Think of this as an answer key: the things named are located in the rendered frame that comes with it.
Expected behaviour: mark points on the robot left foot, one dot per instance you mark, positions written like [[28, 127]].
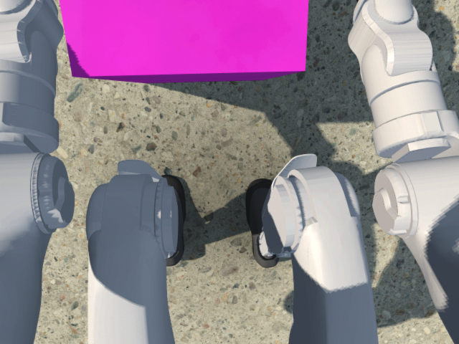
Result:
[[180, 198]]

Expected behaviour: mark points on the robot right thigh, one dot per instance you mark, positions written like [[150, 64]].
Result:
[[333, 300]]

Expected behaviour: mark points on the carton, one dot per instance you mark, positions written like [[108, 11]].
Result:
[[160, 41]]

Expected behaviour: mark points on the robot left upper arm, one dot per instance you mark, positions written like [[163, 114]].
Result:
[[36, 198]]

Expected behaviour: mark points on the robot right forearm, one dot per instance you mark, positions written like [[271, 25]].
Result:
[[402, 84]]

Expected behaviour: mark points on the robot left forearm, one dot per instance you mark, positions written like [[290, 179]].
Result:
[[29, 36]]

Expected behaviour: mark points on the robot right upper arm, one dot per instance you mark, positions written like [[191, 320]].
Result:
[[419, 202]]

